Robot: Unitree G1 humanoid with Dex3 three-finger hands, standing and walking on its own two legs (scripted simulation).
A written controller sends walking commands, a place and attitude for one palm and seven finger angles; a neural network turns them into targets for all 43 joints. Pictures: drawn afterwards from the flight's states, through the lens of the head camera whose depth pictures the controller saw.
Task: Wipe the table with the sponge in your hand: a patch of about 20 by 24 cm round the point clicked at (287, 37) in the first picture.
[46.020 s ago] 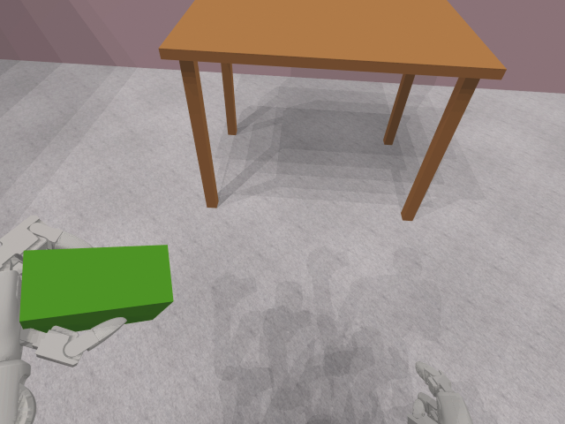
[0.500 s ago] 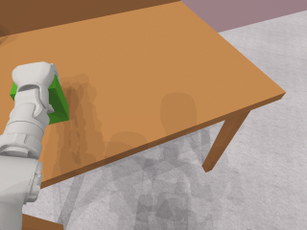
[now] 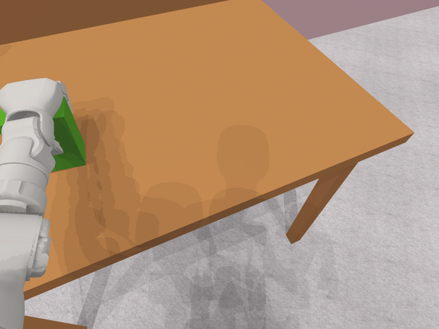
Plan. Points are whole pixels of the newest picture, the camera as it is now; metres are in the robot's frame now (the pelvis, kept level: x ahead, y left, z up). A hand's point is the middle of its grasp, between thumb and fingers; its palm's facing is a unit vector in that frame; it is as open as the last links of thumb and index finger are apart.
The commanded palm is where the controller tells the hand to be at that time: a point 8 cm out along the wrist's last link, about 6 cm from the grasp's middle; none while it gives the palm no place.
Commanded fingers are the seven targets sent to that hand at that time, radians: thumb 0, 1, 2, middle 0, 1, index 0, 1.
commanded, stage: slide back across to the first lane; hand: left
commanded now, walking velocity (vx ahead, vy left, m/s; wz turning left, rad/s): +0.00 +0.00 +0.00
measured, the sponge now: (51, 145) +0.44 +0.34 +0.06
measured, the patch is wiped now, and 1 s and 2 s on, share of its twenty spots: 1.00 1.00 1.00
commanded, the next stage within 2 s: wipe back along the first lane in 0.48 s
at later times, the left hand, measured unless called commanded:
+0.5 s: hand (8, 131) +0.43 +0.38 +0.12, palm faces -0.12 +0.02 -0.99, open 10.1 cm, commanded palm +0.41 +0.38 +0.17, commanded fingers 0.00 0.10 1.30 -1.20 -1.60 -1.20 -1.60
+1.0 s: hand (2, 155) +0.38 +0.37 +0.11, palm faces -0.04 +0.03 -1.00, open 10.1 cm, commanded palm +0.35 +0.36 +0.16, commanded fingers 0.00 0.10 1.30 -1.20 -1.60 -1.20 -1.60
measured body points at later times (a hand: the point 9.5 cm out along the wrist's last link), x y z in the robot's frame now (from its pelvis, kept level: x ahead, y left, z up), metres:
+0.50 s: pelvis +0.02 +0.01 +0.01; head +0.08 +0.00 +0.45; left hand +0.43 +0.37 +0.17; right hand +0.12 -0.27 -0.12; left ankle -0.07 +0.10 -0.73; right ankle +0.03 -0.14 -0.73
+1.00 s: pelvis +0.01 +0.01 +0.00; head +0.05 +0.00 +0.45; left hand +0.37 +0.36 +0.17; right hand +0.13 -0.25 -0.13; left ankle -0.07 +0.10 -0.73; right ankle +0.03 -0.14 -0.73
